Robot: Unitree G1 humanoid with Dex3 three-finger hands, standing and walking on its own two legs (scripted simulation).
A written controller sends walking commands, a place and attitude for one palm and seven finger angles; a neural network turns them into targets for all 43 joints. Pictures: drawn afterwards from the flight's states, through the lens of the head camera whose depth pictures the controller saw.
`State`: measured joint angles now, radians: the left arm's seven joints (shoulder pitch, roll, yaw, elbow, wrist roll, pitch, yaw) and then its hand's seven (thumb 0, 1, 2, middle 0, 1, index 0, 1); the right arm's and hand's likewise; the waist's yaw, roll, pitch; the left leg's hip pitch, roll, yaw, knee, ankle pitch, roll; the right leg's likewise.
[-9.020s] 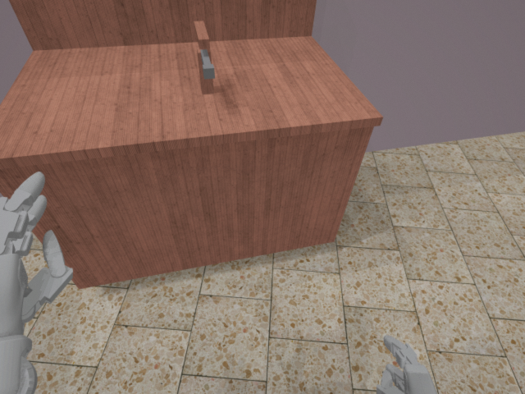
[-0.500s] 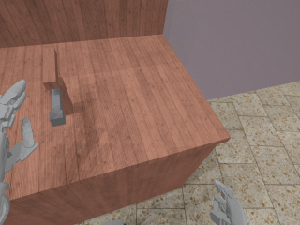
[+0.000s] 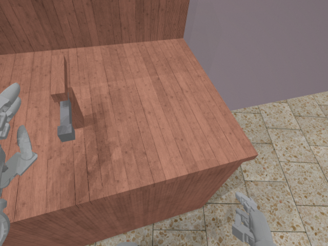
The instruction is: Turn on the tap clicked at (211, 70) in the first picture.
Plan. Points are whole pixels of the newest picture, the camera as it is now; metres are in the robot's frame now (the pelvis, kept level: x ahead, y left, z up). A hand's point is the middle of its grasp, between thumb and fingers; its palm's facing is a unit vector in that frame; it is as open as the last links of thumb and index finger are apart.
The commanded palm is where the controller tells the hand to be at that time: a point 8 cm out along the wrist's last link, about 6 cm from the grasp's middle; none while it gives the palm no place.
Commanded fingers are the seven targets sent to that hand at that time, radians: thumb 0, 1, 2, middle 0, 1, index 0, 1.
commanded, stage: look again from close up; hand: left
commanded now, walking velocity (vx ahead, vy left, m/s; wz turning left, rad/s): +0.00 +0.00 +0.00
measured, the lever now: (66, 133) +0.31 +0.25 +0.09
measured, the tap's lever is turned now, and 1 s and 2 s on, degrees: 0 0 0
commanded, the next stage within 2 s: shuffle to correct the standing spot in 0.08 s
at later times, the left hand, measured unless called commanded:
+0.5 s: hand (58, 158) +0.22 +0.21 +0.16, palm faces +0.35 -0.85 -0.40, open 7.4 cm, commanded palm +0.16 +0.24 +0.18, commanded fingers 0.00 0.90 0.90 -0.20 -0.30 -0.20 -0.30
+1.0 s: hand (79, 165) +0.21 +0.17 +0.17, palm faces +0.26 -0.83 -0.49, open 7.4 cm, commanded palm +0.15 +0.22 +0.18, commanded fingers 0.00 0.90 0.90 -0.20 -0.30 -0.20 -0.30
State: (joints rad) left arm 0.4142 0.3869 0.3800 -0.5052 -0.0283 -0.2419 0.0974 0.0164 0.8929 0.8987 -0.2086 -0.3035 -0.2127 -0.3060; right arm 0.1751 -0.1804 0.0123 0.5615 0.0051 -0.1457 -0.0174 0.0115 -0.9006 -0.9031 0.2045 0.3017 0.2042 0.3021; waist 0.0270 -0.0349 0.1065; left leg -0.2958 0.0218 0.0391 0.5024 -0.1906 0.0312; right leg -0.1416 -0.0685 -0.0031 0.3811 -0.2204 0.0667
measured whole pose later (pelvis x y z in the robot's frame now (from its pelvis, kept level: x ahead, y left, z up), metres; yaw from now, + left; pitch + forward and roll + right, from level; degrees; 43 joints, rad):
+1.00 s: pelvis -0.01 -0.06 -0.01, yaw -1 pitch +1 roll -3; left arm 0.49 0.44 0.44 -0.61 -0.07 -0.24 0.04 0.02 0.89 0.90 -0.21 -0.30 -0.21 -0.31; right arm 0.20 -0.19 -0.04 0.52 0.00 -0.11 -0.03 0.01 -0.90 -0.90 0.20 0.30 0.20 0.30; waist 0.01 0.01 0.14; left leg -0.39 0.13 -0.01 0.58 -0.20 -0.06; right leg -0.26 0.04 -0.04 0.51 -0.26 -0.01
